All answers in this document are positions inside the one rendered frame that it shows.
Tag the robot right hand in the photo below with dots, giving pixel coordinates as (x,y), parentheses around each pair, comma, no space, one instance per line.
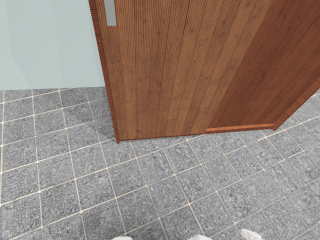
(249,235)

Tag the handle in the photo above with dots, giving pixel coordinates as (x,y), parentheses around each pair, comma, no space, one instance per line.
(110,12)

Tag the wardrobe door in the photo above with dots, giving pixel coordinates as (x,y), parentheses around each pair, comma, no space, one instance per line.
(281,63)
(170,62)

